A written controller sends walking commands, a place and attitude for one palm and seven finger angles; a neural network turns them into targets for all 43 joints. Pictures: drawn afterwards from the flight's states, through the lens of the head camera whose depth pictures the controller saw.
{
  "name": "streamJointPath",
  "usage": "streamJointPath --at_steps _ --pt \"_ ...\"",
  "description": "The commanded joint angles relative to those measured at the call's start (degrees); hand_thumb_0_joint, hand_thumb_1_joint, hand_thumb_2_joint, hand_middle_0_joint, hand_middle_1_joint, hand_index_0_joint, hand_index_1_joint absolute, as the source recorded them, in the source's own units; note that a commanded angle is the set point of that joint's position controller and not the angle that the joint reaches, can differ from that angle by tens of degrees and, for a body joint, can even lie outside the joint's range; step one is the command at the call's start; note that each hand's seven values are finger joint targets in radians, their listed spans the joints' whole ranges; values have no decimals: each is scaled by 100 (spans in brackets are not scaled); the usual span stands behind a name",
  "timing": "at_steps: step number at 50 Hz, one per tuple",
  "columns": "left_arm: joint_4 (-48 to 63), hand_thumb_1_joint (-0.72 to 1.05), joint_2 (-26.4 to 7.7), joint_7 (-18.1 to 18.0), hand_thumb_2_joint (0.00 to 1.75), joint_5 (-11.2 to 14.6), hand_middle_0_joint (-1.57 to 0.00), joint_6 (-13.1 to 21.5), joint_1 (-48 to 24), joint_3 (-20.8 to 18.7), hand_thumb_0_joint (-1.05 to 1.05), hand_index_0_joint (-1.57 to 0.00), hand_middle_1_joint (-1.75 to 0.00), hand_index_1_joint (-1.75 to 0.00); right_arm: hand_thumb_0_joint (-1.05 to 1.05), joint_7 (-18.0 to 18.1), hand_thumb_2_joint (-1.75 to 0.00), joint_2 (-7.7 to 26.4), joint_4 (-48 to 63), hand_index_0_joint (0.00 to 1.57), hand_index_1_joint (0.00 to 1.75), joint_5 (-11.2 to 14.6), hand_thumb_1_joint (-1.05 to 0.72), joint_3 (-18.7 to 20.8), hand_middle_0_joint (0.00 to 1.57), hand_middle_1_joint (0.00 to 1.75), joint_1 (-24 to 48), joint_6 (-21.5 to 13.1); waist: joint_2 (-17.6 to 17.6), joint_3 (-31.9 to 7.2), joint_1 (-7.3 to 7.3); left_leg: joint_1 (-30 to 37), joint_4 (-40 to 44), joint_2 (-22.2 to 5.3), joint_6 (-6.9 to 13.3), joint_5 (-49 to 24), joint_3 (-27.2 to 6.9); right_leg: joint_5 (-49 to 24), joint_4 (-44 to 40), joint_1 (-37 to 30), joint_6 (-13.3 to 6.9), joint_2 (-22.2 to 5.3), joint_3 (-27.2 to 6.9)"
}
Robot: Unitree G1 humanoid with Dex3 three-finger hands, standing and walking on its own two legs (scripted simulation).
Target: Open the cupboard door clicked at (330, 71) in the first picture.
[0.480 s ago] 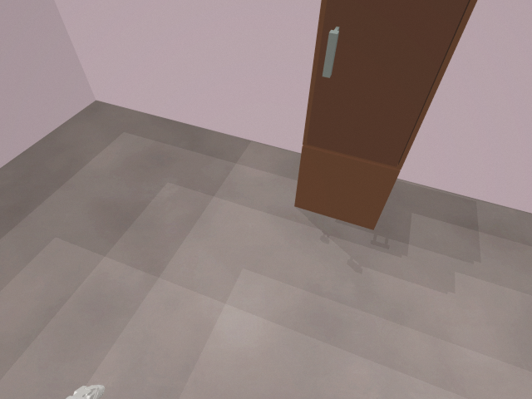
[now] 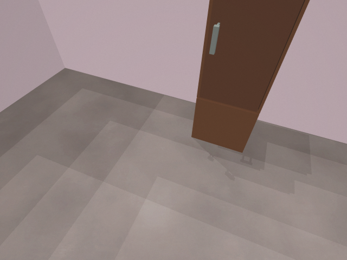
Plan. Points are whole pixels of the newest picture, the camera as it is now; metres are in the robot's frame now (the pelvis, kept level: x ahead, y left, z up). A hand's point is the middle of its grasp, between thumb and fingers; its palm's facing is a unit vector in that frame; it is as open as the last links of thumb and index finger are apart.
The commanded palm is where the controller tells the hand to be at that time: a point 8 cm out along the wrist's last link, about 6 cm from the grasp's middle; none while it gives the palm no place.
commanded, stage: stand and wait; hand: left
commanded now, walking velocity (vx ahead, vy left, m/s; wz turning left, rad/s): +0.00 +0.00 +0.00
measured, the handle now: (215, 38) +1.07 -0.13 +0.04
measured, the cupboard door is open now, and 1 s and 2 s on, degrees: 0 0 0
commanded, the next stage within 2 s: look at it before walking up in 0.48 s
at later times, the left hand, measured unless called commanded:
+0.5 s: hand out of the picture +0.06 +0.24 -0.15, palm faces -0.03 -0.94 -0.34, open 7.4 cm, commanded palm none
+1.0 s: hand out of the picture +0.06 +0.24 -0.15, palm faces -0.03 -0.94 -0.34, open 7.4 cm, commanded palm none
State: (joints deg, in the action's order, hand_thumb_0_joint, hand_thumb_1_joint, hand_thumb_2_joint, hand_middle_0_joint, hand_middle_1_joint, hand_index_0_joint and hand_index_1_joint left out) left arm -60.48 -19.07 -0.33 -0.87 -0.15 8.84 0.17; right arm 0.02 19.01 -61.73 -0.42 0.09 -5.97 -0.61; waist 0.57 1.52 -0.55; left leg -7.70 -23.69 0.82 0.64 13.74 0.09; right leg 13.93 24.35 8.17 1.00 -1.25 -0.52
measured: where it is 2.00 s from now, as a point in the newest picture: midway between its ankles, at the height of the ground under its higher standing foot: outside the picture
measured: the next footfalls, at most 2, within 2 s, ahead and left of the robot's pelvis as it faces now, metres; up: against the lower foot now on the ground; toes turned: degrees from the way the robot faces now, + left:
right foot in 1.70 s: +0.20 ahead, -0.15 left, +0.00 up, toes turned -14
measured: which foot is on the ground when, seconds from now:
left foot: down 0.00-1.00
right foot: down 0.00-1.00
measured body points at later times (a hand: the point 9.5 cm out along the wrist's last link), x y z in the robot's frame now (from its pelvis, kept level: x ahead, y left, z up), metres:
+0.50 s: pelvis -0.02 -0.01 +0.00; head -0.02 -0.01 +0.45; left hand +0.06 +0.28 -0.13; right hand +0.05 -0.30 -0.13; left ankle -0.01 +0.11 -0.74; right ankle -0.01 -0.13 -0.74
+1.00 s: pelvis -0.01 -0.01 +0.00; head +0.00 -0.01 +0.45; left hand +0.06 +0.29 -0.13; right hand +0.07 -0.31 -0.13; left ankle -0.01 +0.11 -0.74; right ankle -0.01 -0.13 -0.74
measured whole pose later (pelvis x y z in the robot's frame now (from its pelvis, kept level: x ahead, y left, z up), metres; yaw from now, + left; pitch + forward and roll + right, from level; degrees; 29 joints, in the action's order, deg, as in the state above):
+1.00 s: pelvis -0.01 -0.01 +0.00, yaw +0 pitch -2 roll +0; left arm -62.3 -19.3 -0.1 -0.9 0.4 8.2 0.3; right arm -0.2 19.3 -64.3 -0.2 -0.2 -6.5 -0.8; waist 0.2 2.0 -0.3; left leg -7.8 -20.9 -0.2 -0.3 11.4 0.0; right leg 11.6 21.7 8.4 0.2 -0.3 -0.4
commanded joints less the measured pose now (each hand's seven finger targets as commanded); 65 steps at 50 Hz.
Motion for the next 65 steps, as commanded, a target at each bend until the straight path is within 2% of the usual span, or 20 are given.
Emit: streamJointPath --at_steps 1,23,26,30,34,42,58,59,60,61,63,65 --pt "334 90 -1204 -52 90 26 -20 149 -319 -228 0 -20 -30 -30 0 78 -90 1203 368 20 30 -9 -90 220 20 30 318 -133 -66 -336 41 -31 459 -692 157 -1034 -592 -950 -410 -84 -262 -559 -450" --pt "189 90 -1227 -34 90 21 -20 165 -320 -203 0 -20 -30 -30 0 47 -90 1200 133 20 30 -10 -90 189 20 30 145 -114 7 -96 58 -154 625 -681 94 -438 -627 -165 -720 214 -285 -565 -646" --pt "195 90 -1228 -36 90 18 -20 175 -294 -208 0 -20 -30 -30 0 46 -90 1203 136 20 30 -3 -90 190 20 30 125 -120 28 -209 42 -123 590 -704 102 -542 -626 -291 -703 133 -283 -570 -623" --pt "196 90 -1212 -32 90 19 -20 174 -296 -204 0 -20 -30 -30 0 48 -90 1196 129 20 30 -7 -90 195 20 30 157 -123 -8 -134 48 -100 615 -703 93 -555 -626 -314 -716 200 -275 -564 -618" --pt "198 90 -1201 -31 90 23 -20 175 -288 -206 0 -20 -30 -30 0 52 -90 1204 141 20 30 -7 -90 186 20 30 164 -133 -103 -221 43 -54 609 -721 96 -704 -629 -525 -656 131 -277 -556 -597" --pt "174 90 -1216 -36 90 20 -20 183 -289 -205 0 -20 -30 -30 0 58 -90 1203 139 20 30 3 -90 184 20 30 155 -134 -39 -328 51 11 588 -740 91 -906 -614 -806 -618 7 -279 -576 -566" --pt "167 90 -1225 -32 90 18 -20 184 -281 -204 0 -20 -30 -30 0 61 -90 1227 151 20 30 2 -90 184 20 30 243 -129 -50 -290 34 111 618 -745 85 -1027 -593 -953 -661 -2 -270 -582 -550" --pt "59 90 -842 -47 90 33 -20 140 -108 -123 0 -20 -30 -30 0 50 -90 832 59 20 30 -14 -90 85 20 30 100 -88 -38 -390 42 153 591 -739 30 -800 -520 -674 -691 -46 -211 -579 -526" --pt "-20 90 -521 -55 90 22 -20 79 104 -54 0 -20 -30 -30 0 34 -90 479 -20 20 30 -37 -90 5 20 30 -108 -30 50 -354 38 101 515 -689 -28 -367 -438 -99 -685 15 -176 -541 -555" --pt "-51 90 -487 -45 90 1 -20 37 269 -50 0 -20 -30 -30 0 22 -90 426 -49 20 30 -58 -90 1 20 30 -279 11 138 -314 26 9 426 -628 -34 259 -385 637 -712 109 -202 -503 -642" --pt "-21 90 -556 15 90 -25 -20 -17 398 -113 0 -20 -30 -30 0 3 -90 447 -11 20 30 -96 -90 40 20 30 -348 42 186 258 3 -518 364 -528 -22 1331 -314 1672 -830 492 -307 -485 -885" --pt "33 90 -569 54 90 -39 -20 -22 552 -174 0 -20 -30 -30 0 -2 -90 411 43 20 30 -107 -90 68 20 30 -460 20 299 505 2 -822 159 -477 9 1596 -246 2029 -798 636 -445 -492 -1095"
